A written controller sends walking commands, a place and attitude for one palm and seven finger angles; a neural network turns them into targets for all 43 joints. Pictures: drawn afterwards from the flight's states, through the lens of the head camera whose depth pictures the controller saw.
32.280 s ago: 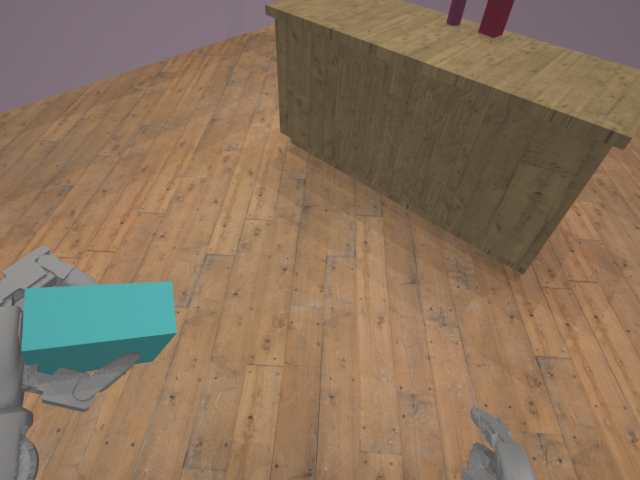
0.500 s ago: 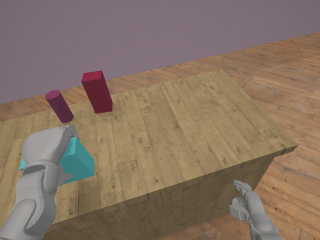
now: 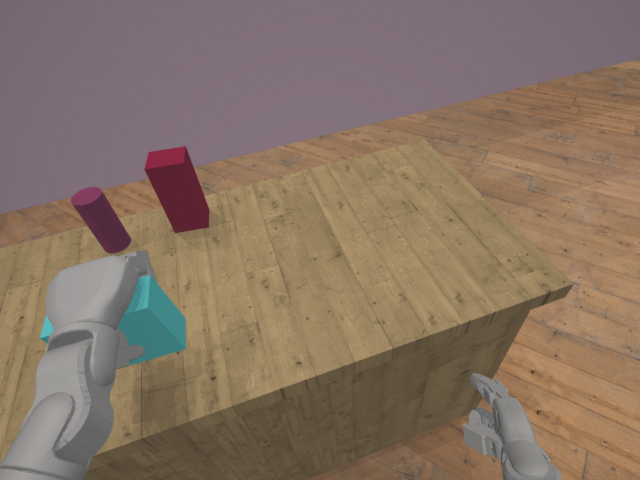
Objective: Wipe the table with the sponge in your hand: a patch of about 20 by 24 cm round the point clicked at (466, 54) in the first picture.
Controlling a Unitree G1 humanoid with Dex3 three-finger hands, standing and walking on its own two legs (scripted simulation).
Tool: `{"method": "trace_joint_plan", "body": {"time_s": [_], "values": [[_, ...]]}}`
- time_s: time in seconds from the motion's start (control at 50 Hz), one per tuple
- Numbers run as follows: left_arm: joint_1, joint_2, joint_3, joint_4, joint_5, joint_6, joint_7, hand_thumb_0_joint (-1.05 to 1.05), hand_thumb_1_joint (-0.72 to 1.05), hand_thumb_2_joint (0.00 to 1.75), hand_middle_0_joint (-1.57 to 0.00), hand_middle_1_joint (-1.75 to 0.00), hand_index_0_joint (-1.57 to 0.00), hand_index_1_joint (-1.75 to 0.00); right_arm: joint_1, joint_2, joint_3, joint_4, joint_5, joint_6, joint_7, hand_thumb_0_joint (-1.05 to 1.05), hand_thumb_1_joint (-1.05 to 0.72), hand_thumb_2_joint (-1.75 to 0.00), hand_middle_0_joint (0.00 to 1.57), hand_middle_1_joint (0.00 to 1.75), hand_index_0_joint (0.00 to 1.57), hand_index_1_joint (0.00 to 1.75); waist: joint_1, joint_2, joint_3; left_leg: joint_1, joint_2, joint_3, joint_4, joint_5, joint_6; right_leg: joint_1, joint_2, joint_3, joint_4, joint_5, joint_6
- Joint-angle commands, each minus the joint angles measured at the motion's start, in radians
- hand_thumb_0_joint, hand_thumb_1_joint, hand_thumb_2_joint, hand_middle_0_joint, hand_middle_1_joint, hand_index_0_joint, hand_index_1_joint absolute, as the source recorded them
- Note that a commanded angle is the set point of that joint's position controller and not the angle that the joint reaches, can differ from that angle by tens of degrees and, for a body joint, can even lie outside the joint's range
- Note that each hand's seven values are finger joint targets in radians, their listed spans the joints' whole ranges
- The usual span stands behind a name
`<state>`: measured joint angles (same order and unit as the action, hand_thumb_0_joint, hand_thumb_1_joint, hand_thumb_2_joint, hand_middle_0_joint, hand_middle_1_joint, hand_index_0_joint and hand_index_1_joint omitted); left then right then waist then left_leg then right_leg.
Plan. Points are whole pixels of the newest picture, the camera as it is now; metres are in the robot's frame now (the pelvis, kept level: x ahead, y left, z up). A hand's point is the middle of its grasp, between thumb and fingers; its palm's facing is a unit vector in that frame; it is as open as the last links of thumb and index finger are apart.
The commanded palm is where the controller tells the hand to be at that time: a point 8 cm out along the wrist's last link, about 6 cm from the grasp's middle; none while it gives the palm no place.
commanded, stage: move the sponge above the wiping area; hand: left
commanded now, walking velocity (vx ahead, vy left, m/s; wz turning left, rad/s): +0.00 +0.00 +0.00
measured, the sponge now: (128, 333) +0.24 +0.30 +0.06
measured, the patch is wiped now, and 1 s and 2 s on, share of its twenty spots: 0.00 0.00 0.00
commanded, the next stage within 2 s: none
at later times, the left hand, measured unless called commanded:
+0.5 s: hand (123, 314) +0.25 +0.30 +0.09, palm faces +0.09 -0.06 -0.99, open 9.4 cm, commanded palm +0.21 +0.28 +0.14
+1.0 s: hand (138, 318) +0.26 +0.29 +0.07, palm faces +0.06 -0.10 -0.99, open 9.4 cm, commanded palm +0.22 +0.27 +0.13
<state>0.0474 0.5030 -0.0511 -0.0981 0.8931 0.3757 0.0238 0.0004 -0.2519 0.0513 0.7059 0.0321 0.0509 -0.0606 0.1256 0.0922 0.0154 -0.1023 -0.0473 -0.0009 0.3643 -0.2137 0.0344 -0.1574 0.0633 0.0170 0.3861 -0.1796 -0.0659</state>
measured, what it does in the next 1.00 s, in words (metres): stands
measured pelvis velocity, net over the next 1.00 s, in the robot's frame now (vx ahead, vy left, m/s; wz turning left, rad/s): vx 0.00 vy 0.01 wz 0.00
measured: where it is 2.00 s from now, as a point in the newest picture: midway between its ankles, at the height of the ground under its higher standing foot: outside the picture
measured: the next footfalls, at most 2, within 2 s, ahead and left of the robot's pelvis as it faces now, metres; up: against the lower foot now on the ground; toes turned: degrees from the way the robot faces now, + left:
none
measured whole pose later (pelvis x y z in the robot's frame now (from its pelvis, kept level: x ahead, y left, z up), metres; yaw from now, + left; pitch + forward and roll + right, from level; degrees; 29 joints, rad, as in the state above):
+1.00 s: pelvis +0.00 +0.01 +0.00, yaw +0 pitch -1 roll +0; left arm 0.00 0.40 -0.13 0.03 0.91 0.48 0.11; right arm -0.01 -0.25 0.04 0.72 0.05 0.06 -0.05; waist 0.12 0.10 -0.02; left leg -0.13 -0.05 0.00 0.37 -0.22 0.04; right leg -0.18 0.06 0.02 0.39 -0.18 -0.06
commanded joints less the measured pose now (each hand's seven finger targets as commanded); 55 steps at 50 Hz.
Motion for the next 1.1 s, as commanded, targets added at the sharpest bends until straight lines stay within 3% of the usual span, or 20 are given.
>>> {"method": "trace_joint_plan", "body": {"time_s": [0.0,0.06,0.1,0.12,0.18,0.28,0.3,0.4,0.42,0.52,0.58,0.68,0.7,0.72,0.8,0.84,0.9,0.92,1.0,1.08], "values": [[-0.175,0.248,0.197,-0.204,0.017,0.069,0.064,0.00,0.10,1.30,-1.20,-1.60,-1.20,-1.60,-0.253,-0.111,-0.041,-0.185,0.008,-0.051,0.004,0.00,-0.90,-0.90,0.20,0.30,0.20,0.30,0.030,-0.010,-0.225,-0.014,-0.003,-0.106,-0.026,0.258,-0.009,0.138,-0.050,0.171,-0.035,0.181,-0.039],[-0.162,0.150,0.083,-0.192,0.004,0.102,0.032,0.00,0.10,1.30,-1.20,-1.60,-1.20,-1.60,-0.247,-0.112,-0.044,-0.195,0.016,-0.046,0.004,0.00,-0.90,-0.90,0.20,0.30,0.20,0.30,-0.003,-0.053,-0.205,-0.020,0.003,-0.099,-0.025,0.232,-0.003,0.111,-0.056,0.141,-0.042,0.164,-0.023],[-0.203,0.185,0.096,-0.194,0.012,0.107,0.016,0.00,0.10,1.30,-1.20,-1.60,-1.20,-1.60,-0.261,-0.117,-0.036,-0.195,0.019,-0.044,-0.004,0.00,-0.90,-0.90,0.20,0.30,0.20,0.30,-0.007,-0.070,-0.186,-0.016,-0.001,-0.109,-0.025,0.190,0.004,0.083,-0.048,0.164,-0.054,0.109,-0.027],[-0.192,0.149,0.061,-0.184,0.010,0.101,0.007,0.00,0.10,1.30,-1.20,-1.60,-1.20,-1.60,-0.240,-0.112,-0.043,-0.200,0.017,-0.046,-0.009,0.00,-0.90,-0.90,0.20,0.30,0.20,0.30,-0.017,-0.081,-0.190,-0.022,0.000,-0.095,-0.019,0.179,0.014,0.092,-0.052,0.142,-0.050,0.105,-0.019],[-0.257,0.216,0.106,-0.182,0.037,0.054,0.010,0.00,0.10,1.30,-1.20,-1.60,-1.20,-1.60,-0.227,-0.111,-0.040,-0.187,0.010,-0.047,-0.021,0.00,-0.90,-0.90,0.20,0.30,0.20,0.30,-0.014,-0.099,-0.218,-0.014,-0.006,-0.104,-0.019,0.173,0.013,0.098,-0.053,0.153,-0.055,0.091,-0.016],[-0.357,0.215,0.109,-0.182,0.071,-0.046,0.067,0.00,0.10,1.30,-1.20,-1.60,-1.20,-1.60,-0.205,-0.096,-0.044,-0.165,0.000,-0.075,-0.035,0.00,-0.90,-0.90,0.20,0.30,0.20,0.30,-0.006,0.011,-0.250,0.024,-0.002,-0.107,-0.025,0.184,0.005,0.090,-0.042,0.149,-0.061,0.078,-0.031],[-0.352,0.274,0.172,-0.210,0.073,-0.051,0.085,0.00,0.10,1.30,-1.20,-1.60,-1.20,-1.60,-0.208,-0.098,-0.046,-0.164,-0.001,-0.080,-0.034,0.00,-0.90,-0.90,0.20,0.30,0.20,0.30,0.010,0.028,-0.271,0.034,-0.003,-0.112,-0.024,0.191,0.007,0.109,-0.036,0.179,-0.059,0.087,-0.041],[-0.264,0.239,0.180,-0.118,0.058,0.019,0.115,0.00,0.10,1.30,-1.20,-1.60,-1.20,-1.60,-0.229,-0.105,-0.046,-0.154,0.006,-0.063,-0.015,0.00,-0.90,-0.90,0.20,0.30,0.20,0.30,0.021,0.004,-0.226,-0.006,-0.005,-0.105,-0.034,0.232,-0.010,0.119,-0.042,0.181,-0.055,0.145,-0.045],[-0.244,0.164,0.116,-0.107,0.043,0.047,0.106,0.00,0.10,1.30,-1.20,-1.60,-1.20,-1.60,-0.235,-0.102,-0.045,-0.166,0.008,-0.058,-0.010,0.00,-0.90,-0.90,0.20,0.30,0.20,0.30,0.016,-0.008,-0.232,-0.015,-0.002,-0.093,-0.031,0.232,-0.008,0.126,-0.049,0.148,-0.051,0.161,-0.035],[-0.193,0.105,0.037,-0.076,0.016,0.136,0.046,0.00,0.10,1.30,-1.20,-1.60,-1.20,-1.60,-0.253,-0.114,-0.039,-0.183,0.022,-0.034,-0.001,0.00,-0.90,-0.90,0.20,0.30,0.20,0.30,-0.006,-0.071,-0.192,-0.043,-0.001,-0.093,-0.036,0.202,-0.004,0.108,-0.050,0.131,-0.050,0.146,-0.023],[-0.241,0.108,0.008,-0.112,0.036,0.120,0.018,0.00,0.10,1.30,-1.20,-1.60,-1.20,-1.60,-0.248,-0.112,-0.041,-0.191,0.022,-0.030,-0.006,0.00,-0.90,-0.90,0.20,0.30,0.20,0.30,-0.019,-0.091,-0.216,-0.031,-0.003,-0.099,-0.028,0.186,0.005,0.094,-0.050,0.132,-0.047,0.117,-0.018],[-0.353,0.187,0.082,-0.137,0.078,0.000,0.059,0.00,0.10,1.30,-1.20,-1.60,-1.20,-1.60,-0.208,-0.100,-0.045,-0.175,0.002,-0.051,-0.028,0.00,-0.90,-0.90,0.20,0.30,0.20,0.30,-0.009,-0.074,-0.271,-0.004,-0.003,-0.101,-0.019,0.182,0.013,0.103,-0.043,0.146,-0.045,0.106,-0.022],[-0.389,0.260,0.145,-0.171,0.091,-0.021,0.082,0.00,0.10,1.30,-1.20,-1.60,-1.20,-1.60,-0.208,-0.106,-0.044,-0.169,0.000,-0.057,-0.031,0.00,-0.90,-0.90,0.20,0.30,0.20,0.30,0.000,-0.022,-0.281,0.009,-0.002,-0.110,-0.021,0.180,0.011,0.102,-0.033,0.174,-0.045,0.095,-0.035],[-0.408,0.200,0.099,-0.168,0.104,-0.033,0.097,0.00,0.10,1.30,-1.20,-1.60,-1.20,-1.60,-0.208,-0.094,-0.044,-0.173,-0.002,-0.064,-0.033,0.00,-0.90,-0.90,0.20,0.30,0.20,0.30,0.002,-0.005,-0.300,0.011,-0.004,-0.101,-0.018,0.208,0.008,0.115,-0.036,0.145,-0.035,0.121,-0.035],[-0.355,0.180,0.107,-0.117,0.096,-0.020,0.153,0.00,0.10,1.30,-1.20,-1.60,-1.20,-1.60,-0.207,-0.097,-0.052,-0.155,0.006,-0.073,-0.021,0.00,-0.90,-0.90,0.20,0.30,0.20,0.30,0.012,0.059,-0.256,0.014,0.004,-0.116,-0.033,0.222,-0.014,0.075,-0.028,0.154,-0.045,0.105,-0.049],[-0.300,0.104,0.055,-0.085,0.073,0.020,0.155,0.00,0.10,1.30,-1.20,-1.60,-1.20,-1.60,-0.216,-0.093,-0.056,-0.156,0.013,-0.071,-0.010,0.00,-0.90,-0.90,0.20,0.30,0.20,0.30,0.009,0.030,-0.260,0.006,0.007,-0.101,-0.028,0.253,-0.020,0.089,-0.037,0.127,-0.038,0.150,-0.041],[-0.211,0.102,0.063,-0.052,0.040,0.099,0.138,0.00,0.10,1.30,-1.20,-1.60,-1.20,-1.60,-0.245,-0.109,-0.054,-0.162,0.019,-0.052,0.003,0.00,-0.90,-0.90,0.20,0.30,0.20,0.30,0.017,-0.038,-0.241,-0.024,0.001,-0.097,-0.035,0.254,-0.020,0.118,-0.040,0.140,-0.035,0.187,-0.037],[-0.216,0.045,0.003,-0.039,0.035,0.125,0.121,0.00,0.10,1.30,-1.20,-1.60,-1.20,-1.60,-0.241,-0.107,-0.052,-0.170,0.021,-0.043,0.004,0.00,-0.90,-0.90,0.20,0.30,0.20,0.30,0.001,-0.071,-0.231,-0.038,0.004,-0.091,-0.035,0.246,-0.017,0.116,-0.042,0.114,-0.034,0.187,-0.029],[-0.251,0.087,0.004,-0.049,0.051,0.156,0.075,0.00,0.10,1.30,-1.20,-1.60,-1.20,-1.60,-0.258,-0.118,-0.044,-0.176,0.024,-0.021,0.003,0.00,-0.90,-0.90,0.20,0.30,0.20,0.30,-0.010,-0.102,-0.224,-0.041,-0.001,-0.096,-0.032,0.211,-0.005,0.102,-0.041,0.138,-0.033,0.161,-0.027],[-0.307,0.088,-0.006,-0.114,0.078,0.084,0.073,0.00,0.10,1.30,-1.20,-1.60,-1.20,-1.60,-0.230,-0.104,-0.048,-0.186,0.012,-0.027,-0.005,0.00,-0.90,-0.90,0.20,0.30,0.20,0.30,-0.010,-0.082,-0.288,-0.010,-0.002,-0.097,-0.010,0.243,0.008,0.117,-0.042,0.129,-0.018,0.200,-0.024]]}}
